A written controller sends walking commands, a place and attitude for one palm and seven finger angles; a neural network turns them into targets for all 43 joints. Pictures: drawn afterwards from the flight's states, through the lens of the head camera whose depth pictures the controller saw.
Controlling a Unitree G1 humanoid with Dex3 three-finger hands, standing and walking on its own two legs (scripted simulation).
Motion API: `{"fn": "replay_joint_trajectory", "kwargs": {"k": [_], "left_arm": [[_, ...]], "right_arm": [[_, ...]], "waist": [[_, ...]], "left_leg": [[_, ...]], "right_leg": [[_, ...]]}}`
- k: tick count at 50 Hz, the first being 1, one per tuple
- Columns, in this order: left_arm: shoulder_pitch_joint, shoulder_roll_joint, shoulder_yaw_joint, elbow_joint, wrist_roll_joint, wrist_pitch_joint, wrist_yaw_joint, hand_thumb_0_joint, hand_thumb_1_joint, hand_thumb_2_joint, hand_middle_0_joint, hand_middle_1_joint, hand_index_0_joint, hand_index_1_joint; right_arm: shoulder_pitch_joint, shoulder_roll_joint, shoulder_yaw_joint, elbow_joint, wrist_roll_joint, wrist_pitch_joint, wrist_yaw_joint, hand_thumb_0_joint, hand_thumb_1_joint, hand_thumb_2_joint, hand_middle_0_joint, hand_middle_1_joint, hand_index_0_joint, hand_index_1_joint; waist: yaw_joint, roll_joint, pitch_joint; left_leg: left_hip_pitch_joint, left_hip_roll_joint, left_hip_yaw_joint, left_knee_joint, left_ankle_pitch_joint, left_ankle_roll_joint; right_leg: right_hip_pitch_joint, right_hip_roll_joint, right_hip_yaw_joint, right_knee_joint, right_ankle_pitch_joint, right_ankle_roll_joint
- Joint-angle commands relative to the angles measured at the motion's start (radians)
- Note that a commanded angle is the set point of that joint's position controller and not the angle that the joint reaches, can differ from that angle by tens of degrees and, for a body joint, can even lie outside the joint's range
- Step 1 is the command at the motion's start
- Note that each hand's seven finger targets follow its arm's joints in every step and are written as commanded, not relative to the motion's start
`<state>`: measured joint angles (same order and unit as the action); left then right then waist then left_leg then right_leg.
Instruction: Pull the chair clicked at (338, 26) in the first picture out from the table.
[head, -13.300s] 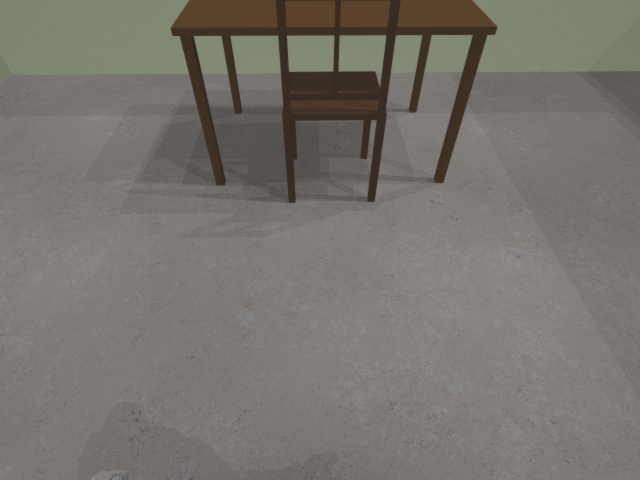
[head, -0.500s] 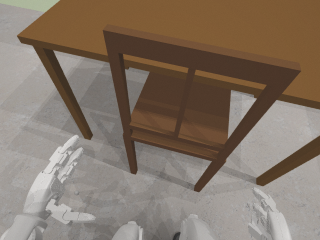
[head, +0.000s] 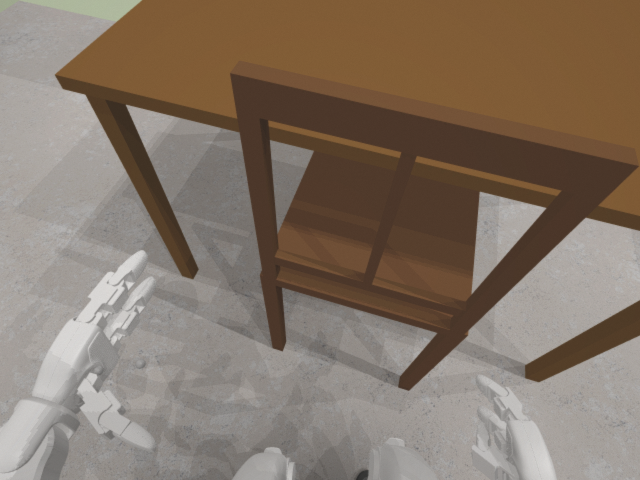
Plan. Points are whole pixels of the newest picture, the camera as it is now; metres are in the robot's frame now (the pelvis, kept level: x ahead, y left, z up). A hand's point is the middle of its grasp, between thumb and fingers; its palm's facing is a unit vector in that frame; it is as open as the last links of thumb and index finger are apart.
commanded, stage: raise the hand toward the chair's back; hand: left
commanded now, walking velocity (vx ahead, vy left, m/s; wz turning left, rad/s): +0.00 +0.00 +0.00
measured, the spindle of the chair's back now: (384, 228) +0.45 -0.07 +0.01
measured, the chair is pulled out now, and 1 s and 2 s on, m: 0.00 0.00 0.00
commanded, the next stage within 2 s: aim the fingers beside a spindle in 0.46 s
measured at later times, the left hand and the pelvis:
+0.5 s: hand (152, 365) +0.24 +0.20 +0.04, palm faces -0.19 -0.98 -0.06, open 16.9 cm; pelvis +0.00 -0.01 +0.00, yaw +0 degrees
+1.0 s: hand (181, 342) +0.27 +0.18 +0.02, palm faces -0.22 -0.97 -0.05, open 16.9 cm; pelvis -0.01 -0.02 -0.01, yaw +0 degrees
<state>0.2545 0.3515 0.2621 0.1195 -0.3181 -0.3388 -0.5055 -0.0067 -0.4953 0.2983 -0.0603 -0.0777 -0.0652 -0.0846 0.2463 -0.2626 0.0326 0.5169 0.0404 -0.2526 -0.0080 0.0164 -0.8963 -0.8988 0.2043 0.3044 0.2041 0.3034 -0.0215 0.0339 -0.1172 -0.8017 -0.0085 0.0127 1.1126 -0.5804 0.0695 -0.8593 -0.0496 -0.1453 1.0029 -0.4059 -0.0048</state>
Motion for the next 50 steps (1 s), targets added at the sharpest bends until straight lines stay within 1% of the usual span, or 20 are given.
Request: {"fn": "replay_joint_trajectory", "kwargs": {"k": [1,4,7,10,12,13,18,22,24,28,30,32,33,35,36,40,44,46,48,50], "left_arm": [[-0.042,0.151,0.089,-0.197,-0.036,-0.068,-0.009,0.000,-0.500,0.300,-0.060,-0.080,-0.060,-0.080],[-0.042,0.146,0.082,-0.182,-0.037,-0.068,-0.007,0.000,-0.500,0.300,-0.060,-0.080,-0.060,-0.080],[-0.035,0.166,0.097,-0.210,-0.032,-0.080,0.001,0.000,-0.500,0.300,-0.060,-0.080,-0.060,-0.080],[-0.032,0.176,0.108,-0.214,-0.033,-0.089,0.013,0.000,-0.500,0.300,-0.060,-0.080,-0.060,-0.080],[-0.029,0.158,0.095,-0.194,-0.032,-0.089,0.015,0.000,-0.500,0.300,-0.060,-0.080,-0.060,-0.080],[-0.034,0.154,0.089,-0.202,-0.031,-0.091,0.014,0.000,-0.500,0.300,-0.060,-0.080,-0.060,-0.080],[-0.046,0.154,0.088,-0.184,-0.032,-0.089,0.010,0.000,-0.500,0.300,-0.060,-0.080,-0.060,-0.080],[-0.052,0.162,0.086,-0.191,-0.028,-0.092,0.010,0.000,-0.500,0.300,-0.060,-0.080,-0.060,-0.080],[-0.053,0.155,0.087,-0.166,-0.033,-0.087,0.006,0.000,-0.500,0.300,-0.060,-0.080,-0.060,-0.080],[-0.073,0.161,0.086,-0.179,-0.033,-0.094,0.002,0.000,-0.500,0.300,-0.060,-0.080,-0.060,-0.080],[-0.091,0.168,0.091,-0.155,-0.028,-0.096,0.004,0.000,-0.500,0.300,-0.060,-0.080,-0.060,-0.080],[-0.139,0.145,0.064,-0.141,-0.029,-0.101,-0.001,0.000,-0.500,0.300,-0.060,-0.080,-0.060,-0.080],[-0.133,0.148,0.073,-0.121,-0.030,-0.101,-0.001,0.000,-0.500,0.300,-0.060,-0.080,-0.060,-0.080],[-0.174,0.151,0.059,-0.118,-0.022,-0.107,0.001,0.000,-0.500,0.300,-0.060,-0.080,-0.060,-0.080],[-0.187,0.144,0.050,-0.137,-0.021,-0.111,0.000,0.000,-0.500,0.300,-0.060,-0.080,-0.060,-0.080],[-0.167,0.159,0.063,-0.119,-0.014,-0.104,0.010,0.000,-0.500,0.300,-0.060,-0.080,-0.060,-0.080],[-0.228,0.153,0.056,-0.074,-0.007,-0.099,0.023,0.000,-0.500,0.300,-0.060,-0.080,-0.060,-0.080],[-0.275,0.167,0.062,-0.075,-0.003,-0.107,0.028,0.000,-0.500,0.300,-0.060,-0.080,-0.060,-0.080],[-0.240,0.149,0.052,-0.059,-0.003,-0.108,0.029,0.000,-0.500,0.300,-0.060,-0.080,-0.060,-0.080],[-0.305,0.127,0.020,-0.071,0.000,-0.111,0.031,0.000,-0.500,0.300,-0.060,-0.080,-0.060,-0.080]], "right_arm": [[-0.007,-0.171,-0.086,-0.141,0.005,-0.062,-0.010,0.000,-0.900,-0.900,0.200,0.300,0.200,0.300],[-0.012,-0.173,-0.089,-0.142,0.006,-0.061,-0.004,0.000,-0.900,-0.900,0.200,0.300,0.200,0.300],[-0.003,-0.173,-0.092,-0.141,0.004,-0.067,-0.001,0.000,-0.900,-0.900,0.200,0.300,0.200,0.300],[-0.001,-0.171,-0.093,-0.139,0.003,-0.067,0.001,0.000,-0.900,-0.900,0.200,0.300,0.200,0.300],[-0.005,-0.171,-0.092,-0.140,0.004,-0.065,0.001,0.000,-0.900,-0.900,0.200,0.300,0.200,0.300],[-0.006,-0.171,-0.091,-0.140,0.005,-0.064,0.001,0.000,-0.900,-0.900,0.200,0.300,0.200,0.300],[-0.010,-0.169,-0.088,-0.146,0.007,-0.063,-0.003,0.000,-0.900,-0.900,0.200,0.300,0.200,0.300],[-0.011,-0.167,-0.083,-0.143,0.007,-0.066,-0.005,0.000,-0.900,-0.900,0.200,0.300,0.200,0.300],[-0.016,-0.167,-0.082,-0.145,0.008,-0.064,-0.008,0.000,-0.900,-0.900,0.200,0.300,0.200,0.300],[-0.018,-0.166,-0.079,-0.143,0.009,-0.069,-0.012,0.000,-0.900,-0.900,0.200,0.300,0.200,0.300],[-0.013,-0.167,-0.080,-0.131,0.007,-0.071,-0.014,0.000,-0.900,-0.900,0.200,0.300,0.200,0.300],[-0.016,-0.169,-0.075,-0.124,0.007,-0.073,-0.016,0.000,-0.900,-0.900,0.200,0.300,0.200,0.300],[-0.014,-0.169,-0.077,-0.124,0.007,-0.073,-0.017,0.000,-0.900,-0.900,0.200,0.300,0.200,0.300],[-0.012,-0.174,-0.076,-0.119,0.007,-0.075,-0.019,0.000,-0.900,-0.900,0.200,0.300,0.200,0.300],[-0.009,-0.171,-0.076,-0.120,0.006,-0.078,-0.018,0.000,-0.900,-0.900,0.200,0.300,0.200,0.300],[-0.001,-0.172,-0.080,-0.116,0.003,-0.076,-0.013,0.000,-0.900,-0.900,0.200,0.300,0.200,0.300],[-0.002,-0.174,-0.078,-0.113,0.006,-0.062,-0.016,0.000,-0.900,-0.900,0.200,0.300,0.200,0.300],[0.002,-0.176,-0.076,-0.108,0.003,-0.061,-0.019,0.000,-0.900,-0.900,0.200,0.300,0.200,0.300],[0.006,-0.174,-0.077,-0.116,0.005,-0.059,-0.016,0.000,-0.900,-0.900,0.200,0.300,0.200,0.300],[0.007,-0.174,-0.077,-0.112,0.004,-0.059,-0.015,0.000,-0.900,-0.900,0.200,0.300,0.200,0.300]], "waist": [[-0.009,0.054,-0.281],[-0.015,0.040,-0.248],[-0.009,0.072,-0.279],[-0.010,0.074,-0.276],[-0.014,0.060,-0.248],[-0.014,0.078,-0.251],[-0.021,0.041,-0.244],[-0.019,0.071,-0.246],[-0.024,0.023,-0.234],[-0.020,0.047,-0.241],[-0.029,0.021,-0.248],[-0.035,0.040,-0.223],[-0.032,0.017,-0.226],[-0.036,0.032,-0.230],[-0.033,0.049,-0.260],[-0.023,0.047,-0.291],[-0.033,0.019,-0.254],[-0.031,0.049,-0.271],[-0.026,0.041,-0.284],[-0.036,0.057,-0.306]], "left_leg": [[0.158,0.022,-0.121,-0.203,0.566,-0.092],[0.125,0.019,-0.114,-0.206,0.498,-0.088],[0.145,0.019,-0.113,-0.204,0.537,-0.090],[0.141,0.019,-0.110,-0.201,0.540,-0.089],[0.121,0.019,-0.106,-0.206,0.494,-0.086],[0.121,0.017,-0.105,-0.206,0.485,-0.084],[0.091,0.012,-0.096,-0.207,0.416,-0.072],[0.101,0.010,-0.095,-0.208,0.416,-0.069],[0.069,0.007,-0.088,-0.204,0.368,-0.061],[0.074,0.005,-0.087,-0.203,0.368,-0.059],[0.064,0.007,-0.083,-0.186,0.383,-0.055],[0.048,0.006,-0.085,-0.185,0.344,-0.058],[0.036,0.005,-0.082,-0.181,0.338,-0.055],[0.040,0.007,-0.087,-0.179,0.337,-0.054],[0.052,0.004,-0.084,-0.176,0.356,-0.054],[0.061,0.008,-0.087,-0.172,0.417,-0.059],[0.015,0.007,-0.081,-0.172,0.341,-0.056],[0.018,0.006,-0.083,-0.169,0.347,-0.057],[0.031,0.009,-0.085,-0.172,0.370,-0.059],[0.038,0.008,-0.086,-0.164,0.382,-0.058]], "right_leg": [[0.207,0.046,0.052,-0.081,0.207,-0.020],[0.200,0.046,0.054,-0.091,0.177,-0.020],[0.208,0.044,0.057,-0.084,0.195,-0.022],[0.208,0.045,0.058,-0.083,0.200,-0.022],[0.203,0.046,0.057,-0.089,0.175,-0.021],[0.200,0.045,0.059,-0.090,0.169,-0.022],[0.217,0.045,0.068,-0.105,0.150,-0.021],[0.219,0.043,0.072,-0.107,0.150,-0.024],[0.228,0.043,0.077,-0.117,0.127,-0.021],[0.231,0.040,0.081,-0.115,0.132,-0.023],[0.230,0.042,0.085,-0.108,0.155,-0.021],[0.206,0.040,0.084,-0.105,0.120,-0.022],[0.212,0.040,0.088,-0.107,0.113,-0.022],[0.195,0.039,0.086,-0.095,0.111,-0.023],[0.206,0.038,0.090,-0.094,0.129,-0.023],[0.214,0.037,0.084,-0.077,0.173,-0.023],[0.191,0.036,0.086,-0.080,0.117,-0.020],[0.185,0.035,0.088,-0.070,0.119,-0.023],[0.184,0.035,0.085,-0.067,0.132,-0.022],[0.174,0.032,0.086,-0.057,0.145,-0.020]]}}
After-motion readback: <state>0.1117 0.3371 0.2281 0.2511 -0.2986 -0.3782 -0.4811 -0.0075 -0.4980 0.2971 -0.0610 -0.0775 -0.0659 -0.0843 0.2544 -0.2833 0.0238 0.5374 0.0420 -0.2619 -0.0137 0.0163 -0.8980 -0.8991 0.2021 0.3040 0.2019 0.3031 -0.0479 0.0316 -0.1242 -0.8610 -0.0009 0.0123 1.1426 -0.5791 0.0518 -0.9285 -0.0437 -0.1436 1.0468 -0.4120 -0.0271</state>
